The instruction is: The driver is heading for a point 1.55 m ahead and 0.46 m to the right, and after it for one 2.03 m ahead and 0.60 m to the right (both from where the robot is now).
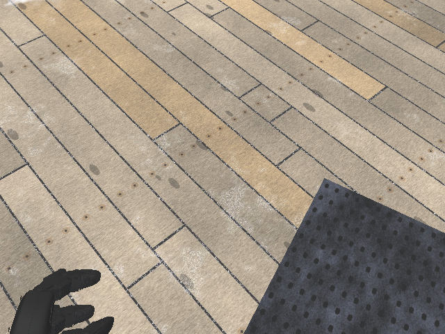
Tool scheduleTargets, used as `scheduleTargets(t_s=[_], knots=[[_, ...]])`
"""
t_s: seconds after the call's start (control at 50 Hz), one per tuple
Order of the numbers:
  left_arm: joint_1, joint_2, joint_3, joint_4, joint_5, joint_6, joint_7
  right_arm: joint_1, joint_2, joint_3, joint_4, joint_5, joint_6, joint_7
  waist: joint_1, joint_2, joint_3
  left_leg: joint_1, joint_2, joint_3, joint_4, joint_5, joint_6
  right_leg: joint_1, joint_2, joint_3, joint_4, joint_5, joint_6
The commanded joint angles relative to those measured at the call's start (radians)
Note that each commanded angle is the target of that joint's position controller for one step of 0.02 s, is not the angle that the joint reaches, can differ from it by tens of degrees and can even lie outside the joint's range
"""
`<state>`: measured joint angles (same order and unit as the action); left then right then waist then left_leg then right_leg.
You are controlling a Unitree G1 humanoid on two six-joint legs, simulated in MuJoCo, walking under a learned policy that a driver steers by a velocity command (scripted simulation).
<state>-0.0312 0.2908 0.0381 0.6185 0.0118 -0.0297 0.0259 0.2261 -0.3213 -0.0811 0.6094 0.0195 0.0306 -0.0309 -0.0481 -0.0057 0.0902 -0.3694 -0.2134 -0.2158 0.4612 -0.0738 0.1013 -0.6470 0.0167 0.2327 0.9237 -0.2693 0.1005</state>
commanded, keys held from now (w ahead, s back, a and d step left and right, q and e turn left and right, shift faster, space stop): shift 1.00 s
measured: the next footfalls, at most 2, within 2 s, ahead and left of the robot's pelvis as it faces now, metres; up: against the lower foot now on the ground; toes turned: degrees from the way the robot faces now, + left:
right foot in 0.18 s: +0.18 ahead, -0.18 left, +0.00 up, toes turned +12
left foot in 0.52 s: +0.08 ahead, +0.06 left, +0.00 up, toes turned +4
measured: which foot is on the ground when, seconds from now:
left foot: down 0.00-0.20, up 0.22-0.50, down 0.52-1.00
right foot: up 0.00-0.16, down 0.18-1.00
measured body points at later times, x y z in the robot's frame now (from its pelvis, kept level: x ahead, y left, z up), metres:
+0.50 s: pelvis +0.08 -0.08 +0.00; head +0.10 -0.08 +0.45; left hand +0.18 +0.19 -0.10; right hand +0.25 -0.32 -0.11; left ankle +0.03 +0.06 -0.73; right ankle +0.14 -0.18 -0.73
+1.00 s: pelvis +0.09 -0.05 +0.00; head +0.10 -0.05 +0.45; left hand +0.15 +0.22 -0.13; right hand +0.22 -0.28 -0.12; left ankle +0.04 +0.06 -0.73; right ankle +0.14 -0.18 -0.73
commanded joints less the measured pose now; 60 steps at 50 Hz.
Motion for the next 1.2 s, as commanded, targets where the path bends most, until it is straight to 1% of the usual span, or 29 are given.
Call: scheduleTargets(t_s=[0.02, 0.06, 0.1, 0.14, 0.16, 0.18, 0.2, 0.22, 0.24, 0.26, 0.28, 0.3, 0.32, 0.36, 0.4, 0.44, 0.46, 0.48, 0.5, 0.52, 0.54, 0.56, 0.58, 0.6, 0.64, 0.7, 0.88, 1.0, 1.2], knots=[[0.074, 0.081, 0.027, -0.015, -0.003, 0.007, 0.003, -0.029, -0.127, -0.034, -0.092, -0.003, 0.010, -0.022, 0.026, 0.108, -0.232, 0.092, 0.224, -0.223, -0.082, 0.043, 0.081, 0.138, 0.025, -0.084, -0.076, 0.111, 0.012], [0.041, 0.083, 0.027, -0.024, -0.001, -0.002, 0.000, -0.021, -0.109, -0.026, -0.091, -0.015, 0.012, -0.017, 0.001, 0.145, -0.207, 0.105, 0.234, -0.249, -0.069, -0.002, 0.084, 0.153, 0.017, -0.087, -0.140, 0.109, 0.002], [0.032, 0.095, 0.029, -0.027, 0.000, -0.018, -0.007, -0.022, -0.098, -0.019, -0.094, -0.023, 0.010, -0.010, -0.012, 0.167, -0.199, 0.137, 0.259, -0.283, -0.028, 0.053, 0.090, 0.182, 0.011, -0.092, -0.211, 0.082, -0.019], [0.064, 0.104, 0.037, -0.018, 0.000, -0.033, -0.018, -0.039, -0.091, -0.011, -0.097, -0.020, 0.009, -0.001, 0.004, 0.176, -0.198, 0.154, 0.269, -0.313, 0.018, 0.122, 0.080, 0.262, 0.006, -0.105, -0.330, 0.089, -0.050], [0.098, 0.099, 0.040, -0.005, -0.001, -0.039, -0.024, -0.055, -0.083, -0.006, -0.098, -0.014, 0.009, 0.002, 0.030, 0.168, -0.188, 0.140, 0.251, -0.309, 0.043, 0.103, 0.060, 0.340, 0.000, -0.118, -0.452, 0.179, -0.071], [0.100, 0.111, 0.042, -0.007, 0.009, -0.042, -0.025, -0.020, -0.059, 0.002, -0.086, -0.013, 0.006, 0.007, 0.026, 0.108, -0.179, 0.102, 0.210, -0.279, 0.093, -0.037, 0.016, 0.429, -0.064, -0.068, -0.543, 0.327, -0.105], [0.075, 0.161, 0.047, -0.029, 0.026, -0.035, -0.021, 0.070, -0.019, 0.015, -0.074, -0.030, 0.001, 0.011, -0.033, -0.108, -0.212, 0.030, 0.094, -0.152, 0.282, -0.421, -0.050, 0.532, -0.252, 0.117, -0.548, 0.592, -0.191], [0.139, 0.170, 0.052, -0.004, 0.042, -0.024, -0.020, 0.057, -0.093, -0.004, -0.086, -0.017, -0.003, 0.010, -0.008, -0.255, -0.182, -0.094, 0.023, -0.028, 0.429, -0.619, -0.114, 0.528, -0.380, 0.287, -0.569, 0.683, -0.360], [0.167, 0.157, 0.054, 0.003, 0.021, -0.021, -0.020, 0.022, -0.161, -0.023, -0.080, -0.024, -0.007, 0.006, 0.027, -0.190, -0.189, -0.139, 0.079, -0.016, 0.590, -0.584, -0.154, 0.512, -0.397, 0.337, -0.574, 0.577, -0.398], [0.173, 0.140, 0.050, 0.005, 0.006, -0.015, -0.017, -0.017, -0.175, -0.032, -0.067, -0.017, 0.000, 0.002, 0.046, -0.115, -0.183, -0.151, 0.094, -0.008, 0.673, -0.524, -0.172, 0.507, -0.344, 0.261, -0.559, 0.488, -0.362], [0.160, 0.125, 0.042, 0.003, -0.004, -0.008, -0.014, -0.017, -0.145, -0.028, -0.048, -0.016, 0.014, -0.003, 0.042, -0.074, -0.177, -0.154, 0.102, 0.001, 0.720, -0.486, -0.186, 0.496, -0.294, 0.193, -0.554, 0.403, -0.319], [0.142, 0.115, 0.035, 0.002, -0.010, -0.001, -0.011, -0.014, -0.120, -0.020, -0.045, -0.016, 0.025, -0.005, 0.040, -0.076, -0.161, -0.153, 0.111, 0.008, 0.742, -0.456, -0.195, 0.473, -0.271, 0.159, -0.563, 0.352, -0.303], [0.126, 0.104, 0.028, 0.005, -0.007, 0.006, -0.010, -0.010, -0.083, -0.009, -0.039, -0.012, 0.029, -0.002, 0.031, -0.090, -0.148, -0.121, 0.117, 0.038, 0.717, -0.429, -0.199, 0.438, -0.230, 0.102, -0.578, 0.315, -0.287], [0.112, 0.079, 0.020, 0.011, -0.003, 0.020, -0.011, -0.018, -0.031, 0.010, -0.036, -0.010, 0.026, 0.002, 0.030, -0.144, -0.145, -0.068, 0.150, 0.117, 0.542, -0.391, -0.204, 0.434, -0.157, 0.012, -0.594, 0.237, -0.262], [0.144, 0.087, 0.023, 0.026, -0.003, 0.031, -0.010, -0.048, -0.006, 0.021, -0.034, -0.012, 0.018, 0.006, 0.062, -0.192, -0.159, -0.002, 0.185, 0.158, 0.357, -0.398, -0.204, 0.466, -0.150, 0.003, -0.590, 0.210, -0.272], [0.189, 0.109, 0.029, 0.041, -0.003, 0.038, -0.009, -0.054, -0.022, 0.017, -0.021, -0.006, 0.010, 0.009, 0.088, -0.207, -0.173, 0.042, 0.199, 0.166, 0.214, -0.365, -0.192, 0.505, -0.182, 0.045, -0.578, 0.203, -0.295], [0.192, 0.112, 0.028, 0.045, -0.007, 0.039, -0.008, -0.035, -0.029, 0.014, -0.005, -0.004, 0.007, 0.009, 0.080, -0.199, -0.176, 0.079, 0.199, 0.171, 0.128, -0.306, -0.182, 0.504, -0.189, 0.055, -0.566, 0.199, -0.294], [0.186, 0.108, 0.025, 0.048, -0.014, 0.040, -0.007, -0.003, -0.026, 0.013, 0.018, -0.007, 0.004, 0.010, 0.059, -0.184, -0.173, 0.137, 0.193, 0.185, 0.009, -0.212, -0.165, 0.481, -0.184, 0.051, -0.555, 0.192, -0.281], [0.209, 0.102, 0.023, 0.060, -0.021, 0.036, -0.008, 0.013, -0.029, 0.012, 0.033, -0.014, 0.002, 0.011, 0.052, -0.165, -0.164, 0.195, 0.191, 0.181, -0.081, -0.136, -0.140, 0.446, -0.172, 0.045, -0.551, 0.180, -0.255], [0.233, 0.094, 0.019, 0.070, -0.018, 0.026, -0.010, 0.008, -0.054, 0.011, 0.028, -0.029, -0.001, 0.009, 0.058, -0.124, -0.170, 0.263, 0.233, 0.130, -0.080, -0.069, -0.111, 0.392, -0.163, 0.030, -0.541, 0.151, -0.209], [0.247, 0.081, 0.015, 0.060, -0.002, 0.008, -0.018, 0.001, -0.115, -0.002, 0.029, -0.043, -0.002, 0.005, 0.092, 0.007, -0.180, 0.275, 0.293, 0.075, -0.003, 0.014, -0.068, 0.344, -0.106, -0.046, -0.506, 0.117, -0.164], [0.209, 0.057, 0.010, 0.060, 0.007, -0.003, -0.023, 0.000, -0.074, 0.003, 0.046, -0.046, -0.007, 0.012, 0.079, 0.094, -0.179, 0.188, 0.291, 0.068, -0.015, -0.101, -0.038, 0.393, -0.041, -0.136, -0.478, 0.055, -0.119], [0.173, 0.053, 0.008, 0.060, 0.012, -0.006, -0.026, -0.014, -0.024, 0.019, 0.042, -0.050, -0.014, 0.018, 0.067, 0.090, -0.154, 0.128, 0.291, 0.055, -0.049, -0.178, -0.037, 0.430, -0.031, -0.150, -0.455, 0.068, -0.099], [0.158, 0.048, 0.008, 0.065, 0.011, -0.003, -0.025, -0.016, -0.008, 0.025, 0.047, -0.053, -0.021, 0.018, 0.065, 0.079, -0.135, 0.096, 0.283, 0.061, -0.061, -0.215, -0.052, 0.443, -0.032, -0.149, -0.449, 0.078, -0.099], [0.168, 0.047, 0.010, 0.077, 0.006, 0.009, -0.019, -0.011, -0.020, 0.025, 0.057, -0.044, -0.036, 0.016, 0.066, 0.080, -0.089, 0.065, 0.273, 0.068, -0.062, -0.212, -0.071, 0.436, -0.034, -0.142, -0.446, 0.113, -0.106], [0.181, 0.044, 0.012, 0.096, 0.001, 0.015, -0.014, 0.019, -0.016, 0.029, 0.073, -0.039, -0.046, 0.011, 0.065, 0.069, -0.074, 0.052, 0.264, 0.074, -0.056, -0.200, -0.079, 0.445, -0.035, -0.139, -0.443, 0.132, -0.109], [0.191, 0.044, 0.020, 0.170, -0.004, 0.021, 0.000, 0.049, -0.001, 0.037, 0.112, -0.033, -0.055, 0.006, 0.059, 0.014, -0.085, 0.077, 0.248, 0.089, -0.046, -0.130, -0.076, 0.471, -0.041, -0.135, -0.441, 0.200, -0.094], [0.197, 0.048, 0.024, 0.227, -0.008, 0.028, 0.010, 0.062, 0.009, 0.038, 0.151, -0.030, -0.057, 0.006, 0.059, 0.011, -0.091, 0.096, 0.238, 0.103, -0.049, -0.083, -0.076, 0.488, -0.044, -0.135, -0.441, 0.228, -0.093], [0.201, 0.046, 0.027, 0.326, -0.011, 0.039, 0.021, 0.086, 0.010, 0.038, 0.236, -0.027, -0.059, 0.003, 0.060, 0.015, -0.077, 0.112, 0.228, 0.119, -0.068, -0.059, -0.079, 0.500, -0.040, -0.141, -0.456, 0.234, -0.094]])
Over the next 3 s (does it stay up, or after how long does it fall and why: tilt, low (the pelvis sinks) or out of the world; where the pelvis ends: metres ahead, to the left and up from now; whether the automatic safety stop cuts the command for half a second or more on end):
stays up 0.16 -0.06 0.01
